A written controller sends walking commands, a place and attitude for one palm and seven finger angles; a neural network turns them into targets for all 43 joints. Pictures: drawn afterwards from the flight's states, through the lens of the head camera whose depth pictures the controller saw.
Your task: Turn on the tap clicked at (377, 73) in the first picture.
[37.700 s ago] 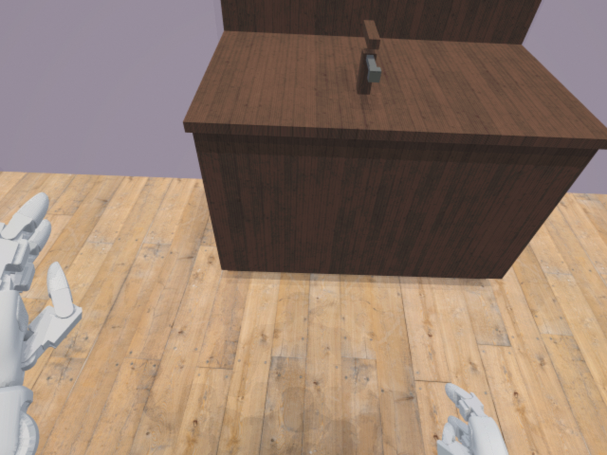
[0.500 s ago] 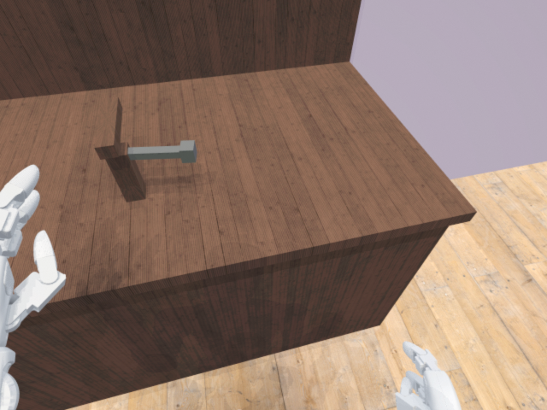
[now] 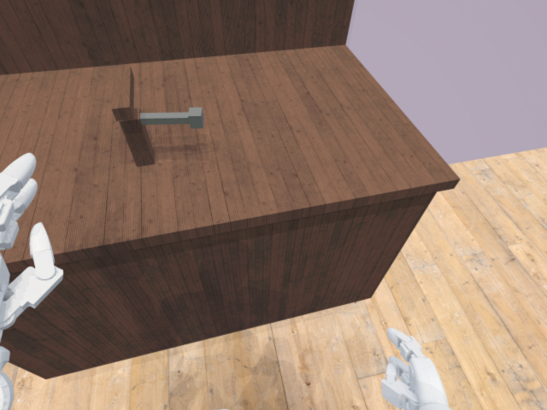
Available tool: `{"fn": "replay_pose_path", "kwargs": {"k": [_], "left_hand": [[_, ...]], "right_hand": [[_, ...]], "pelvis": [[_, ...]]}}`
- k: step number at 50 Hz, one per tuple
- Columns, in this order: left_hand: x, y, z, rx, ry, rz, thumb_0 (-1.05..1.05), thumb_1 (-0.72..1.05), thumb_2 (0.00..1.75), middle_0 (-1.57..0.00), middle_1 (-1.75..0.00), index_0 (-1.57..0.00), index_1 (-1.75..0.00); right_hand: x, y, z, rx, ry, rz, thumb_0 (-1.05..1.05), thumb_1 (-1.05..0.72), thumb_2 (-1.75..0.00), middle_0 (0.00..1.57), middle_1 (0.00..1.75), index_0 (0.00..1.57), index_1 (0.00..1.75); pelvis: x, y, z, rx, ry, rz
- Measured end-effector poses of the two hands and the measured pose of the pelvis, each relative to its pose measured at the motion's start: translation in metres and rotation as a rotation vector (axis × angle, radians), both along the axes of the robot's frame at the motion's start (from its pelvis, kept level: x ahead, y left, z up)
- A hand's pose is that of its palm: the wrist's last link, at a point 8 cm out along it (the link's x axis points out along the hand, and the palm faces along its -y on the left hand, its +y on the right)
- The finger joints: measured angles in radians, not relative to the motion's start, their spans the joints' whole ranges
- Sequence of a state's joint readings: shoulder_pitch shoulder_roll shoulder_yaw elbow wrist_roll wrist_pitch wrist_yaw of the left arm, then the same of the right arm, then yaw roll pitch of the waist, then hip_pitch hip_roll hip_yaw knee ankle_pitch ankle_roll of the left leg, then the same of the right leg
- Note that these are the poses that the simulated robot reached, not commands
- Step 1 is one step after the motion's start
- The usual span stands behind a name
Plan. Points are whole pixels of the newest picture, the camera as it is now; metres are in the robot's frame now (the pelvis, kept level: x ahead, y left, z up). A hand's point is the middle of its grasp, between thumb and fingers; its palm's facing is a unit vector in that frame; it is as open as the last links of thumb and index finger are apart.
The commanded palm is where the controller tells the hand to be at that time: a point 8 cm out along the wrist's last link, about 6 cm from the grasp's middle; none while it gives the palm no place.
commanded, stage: step back with the hand held close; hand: left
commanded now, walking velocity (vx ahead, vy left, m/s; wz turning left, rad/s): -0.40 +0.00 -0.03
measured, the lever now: (196, 117) +0.59 +0.20 +0.09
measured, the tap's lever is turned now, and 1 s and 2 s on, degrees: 80 80 80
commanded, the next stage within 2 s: stop stepping back and stand still in 0.06 s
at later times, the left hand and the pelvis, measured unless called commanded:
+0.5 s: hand out of the picture +0.05 +0.26 +0.18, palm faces +0.51 -0.79 -0.33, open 7.4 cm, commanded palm +0.01 +0.28 +0.18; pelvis -0.13 -0.01 +0.00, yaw +4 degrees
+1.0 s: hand out of the picture +0.02 +0.23 +0.19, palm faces +0.49 -0.81 -0.32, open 7.4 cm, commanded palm -0.04 +0.26 +0.18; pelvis -0.18 -0.03 +0.00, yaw +3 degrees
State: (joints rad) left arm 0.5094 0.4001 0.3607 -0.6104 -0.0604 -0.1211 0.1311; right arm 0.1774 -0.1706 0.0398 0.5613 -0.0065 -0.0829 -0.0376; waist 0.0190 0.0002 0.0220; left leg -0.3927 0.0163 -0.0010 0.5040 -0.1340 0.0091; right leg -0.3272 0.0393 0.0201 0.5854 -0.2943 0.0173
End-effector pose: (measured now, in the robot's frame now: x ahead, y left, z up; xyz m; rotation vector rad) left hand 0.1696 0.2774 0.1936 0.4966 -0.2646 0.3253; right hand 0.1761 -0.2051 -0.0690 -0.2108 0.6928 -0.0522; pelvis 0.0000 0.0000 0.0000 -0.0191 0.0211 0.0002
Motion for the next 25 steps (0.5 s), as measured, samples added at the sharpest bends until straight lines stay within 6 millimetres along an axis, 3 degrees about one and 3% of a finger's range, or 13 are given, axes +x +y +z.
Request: {"fn": "replay_pose_path", "kwargs": {"k": [5,13,19,25], "left_hand": [[-0.03,-0.014,-0.007,-0.012,0.024,0.021,0.01,0.89,0.9,-0.21,-0.3,-0.21,-0.3],[-0.079,-0.023,-0.019,-0.091,0.013,-0.005,0.01,0.89,0.9,-0.21,-0.3,-0.21,-0.3],[-0.13,-0.001,-0.021,-0.061,-0.064,0.014,0.01,0.88,0.9,-0.21,-0.3,-0.22,-0.3],[-0.168,0.018,-0.002,-0.054,-0.113,0.128,0.02,0.89,0.9,-0.21,-0.3,-0.21,-0.3]], "right_hand": [[-0.036,-0.018,-0.015,0.004,0.054,-0.009,0.01,-0.9,-0.9,0.21,0.3,0.21,0.3],[-0.094,-0.053,0.008,-0.083,0.036,-0.089,0.01,-0.9,-0.9,0.21,0.3,0.21,0.3],[-0.135,-0.064,0.01,-0.175,-0.017,-0.119,0.01,-0.9,-0.9,0.2,0.3,0.2,0.3],[-0.18,-0.047,0.003,-0.073,-0.01,-0.136,0.01,-0.9,-0.9,0.2,0.3,0.2,0.3]], "pelvis": [[-0.032,-0.014,-0.002,-0.025,-0.01,0.015],[-0.081,-0.022,0.002,0.053,0.017,0.029],[-0.12,-0.009,-0.014,0.036,0.021,0.073],[-0.134,-0.006,-0.001,0.028,-0.036,0.071]]}}
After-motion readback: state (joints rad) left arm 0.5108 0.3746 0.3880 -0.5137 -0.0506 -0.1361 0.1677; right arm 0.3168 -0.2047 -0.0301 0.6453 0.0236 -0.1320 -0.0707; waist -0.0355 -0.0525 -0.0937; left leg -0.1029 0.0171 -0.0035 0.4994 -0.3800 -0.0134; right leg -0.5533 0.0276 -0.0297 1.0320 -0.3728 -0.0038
